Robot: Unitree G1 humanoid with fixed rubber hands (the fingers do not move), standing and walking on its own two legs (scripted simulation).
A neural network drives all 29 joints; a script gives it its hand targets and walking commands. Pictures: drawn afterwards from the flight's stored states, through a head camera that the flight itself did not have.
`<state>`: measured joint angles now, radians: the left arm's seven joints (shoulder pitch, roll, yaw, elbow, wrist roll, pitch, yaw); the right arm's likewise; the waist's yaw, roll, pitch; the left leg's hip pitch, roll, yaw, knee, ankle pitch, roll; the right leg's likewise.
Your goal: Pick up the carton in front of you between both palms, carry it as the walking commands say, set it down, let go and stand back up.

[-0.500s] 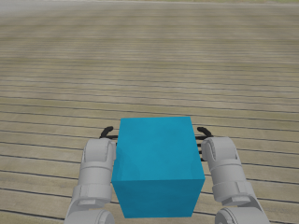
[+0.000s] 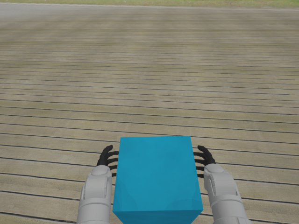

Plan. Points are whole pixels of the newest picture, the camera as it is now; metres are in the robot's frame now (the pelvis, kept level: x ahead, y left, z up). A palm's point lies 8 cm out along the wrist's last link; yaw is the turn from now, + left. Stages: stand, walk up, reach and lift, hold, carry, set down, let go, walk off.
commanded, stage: carry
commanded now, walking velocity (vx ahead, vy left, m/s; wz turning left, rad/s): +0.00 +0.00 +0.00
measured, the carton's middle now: (156, 184) +0.31 +0.00 -0.05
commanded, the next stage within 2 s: hold in 0.30 s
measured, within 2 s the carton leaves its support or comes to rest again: neither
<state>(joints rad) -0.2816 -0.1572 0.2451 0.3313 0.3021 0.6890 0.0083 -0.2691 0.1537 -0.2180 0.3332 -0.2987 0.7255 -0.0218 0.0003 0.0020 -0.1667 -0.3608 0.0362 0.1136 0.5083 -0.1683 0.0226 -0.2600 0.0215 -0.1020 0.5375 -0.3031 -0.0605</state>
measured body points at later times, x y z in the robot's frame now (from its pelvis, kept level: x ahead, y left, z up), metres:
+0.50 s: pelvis -0.01 +0.01 +0.01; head -0.05 +0.02 +0.45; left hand +0.31 +0.14 +0.05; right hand +0.29 -0.16 +0.04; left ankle +0.06 +0.11 -0.73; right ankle -0.01 -0.08 -0.73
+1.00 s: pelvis +0.00 +0.03 +0.01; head -0.05 +0.04 +0.45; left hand +0.32 +0.16 +0.05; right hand +0.29 -0.14 +0.04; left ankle +0.06 +0.11 -0.73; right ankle -0.01 -0.08 -0.73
